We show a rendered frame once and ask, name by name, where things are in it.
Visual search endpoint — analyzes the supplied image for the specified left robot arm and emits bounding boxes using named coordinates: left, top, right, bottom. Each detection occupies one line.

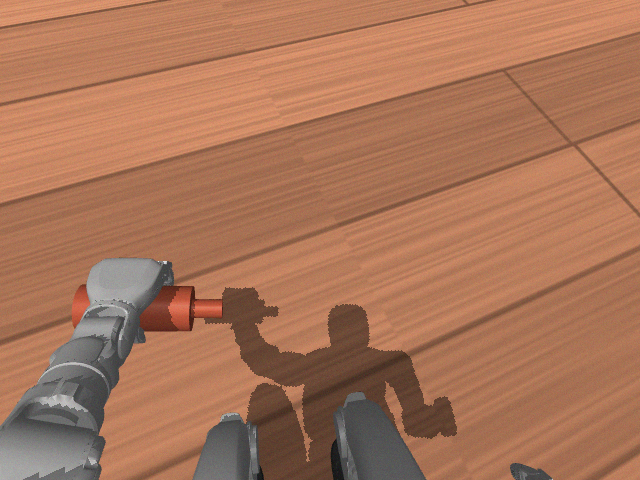
left=0, top=300, right=140, bottom=480

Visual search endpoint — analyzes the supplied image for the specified bottle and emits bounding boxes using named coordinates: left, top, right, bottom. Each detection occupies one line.
left=72, top=284, right=223, bottom=331

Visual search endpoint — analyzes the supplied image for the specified left robot hand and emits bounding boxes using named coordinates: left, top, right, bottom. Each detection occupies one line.
left=86, top=258, right=174, bottom=343

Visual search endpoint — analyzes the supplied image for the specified right robot hand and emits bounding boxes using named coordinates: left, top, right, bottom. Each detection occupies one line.
left=510, top=463, right=553, bottom=480

